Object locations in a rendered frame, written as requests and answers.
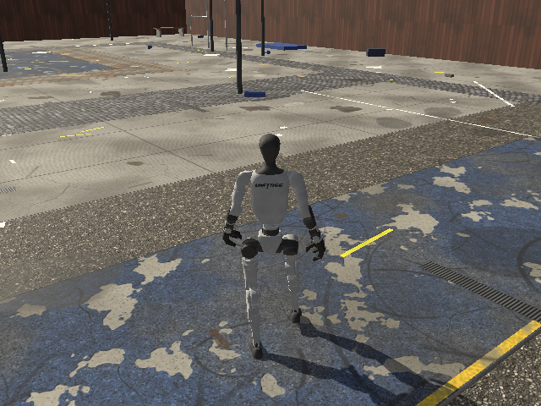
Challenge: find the robot torso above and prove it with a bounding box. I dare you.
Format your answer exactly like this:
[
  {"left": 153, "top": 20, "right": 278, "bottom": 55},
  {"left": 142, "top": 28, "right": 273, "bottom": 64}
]
[{"left": 250, "top": 167, "right": 290, "bottom": 254}]

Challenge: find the robot left upper arm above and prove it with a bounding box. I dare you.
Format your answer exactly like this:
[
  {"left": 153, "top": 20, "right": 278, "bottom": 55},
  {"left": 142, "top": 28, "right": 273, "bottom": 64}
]
[{"left": 229, "top": 170, "right": 253, "bottom": 217}]

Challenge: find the left robot forearm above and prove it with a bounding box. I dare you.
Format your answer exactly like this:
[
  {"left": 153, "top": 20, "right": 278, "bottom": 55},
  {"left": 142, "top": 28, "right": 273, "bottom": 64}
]
[{"left": 223, "top": 203, "right": 238, "bottom": 233}]

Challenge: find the robot right foot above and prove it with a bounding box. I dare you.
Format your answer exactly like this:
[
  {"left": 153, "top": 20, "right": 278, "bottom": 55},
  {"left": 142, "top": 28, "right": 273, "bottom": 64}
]
[{"left": 290, "top": 307, "right": 302, "bottom": 323}]

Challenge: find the right robot forearm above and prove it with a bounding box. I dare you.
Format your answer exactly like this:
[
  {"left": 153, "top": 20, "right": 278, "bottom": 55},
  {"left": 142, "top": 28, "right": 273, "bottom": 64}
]
[{"left": 303, "top": 205, "right": 322, "bottom": 244}]

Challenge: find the robot right upper arm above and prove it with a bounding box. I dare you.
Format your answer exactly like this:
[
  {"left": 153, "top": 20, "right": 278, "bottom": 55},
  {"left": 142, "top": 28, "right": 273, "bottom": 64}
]
[{"left": 287, "top": 171, "right": 311, "bottom": 218}]

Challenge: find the robot left hand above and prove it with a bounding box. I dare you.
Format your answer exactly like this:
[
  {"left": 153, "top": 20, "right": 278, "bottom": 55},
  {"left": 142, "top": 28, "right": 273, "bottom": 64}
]
[{"left": 222, "top": 230, "right": 242, "bottom": 247}]

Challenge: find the robot right hand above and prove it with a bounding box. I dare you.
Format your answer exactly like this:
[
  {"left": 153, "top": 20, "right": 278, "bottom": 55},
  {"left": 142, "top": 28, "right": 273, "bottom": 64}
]
[{"left": 306, "top": 239, "right": 325, "bottom": 261}]

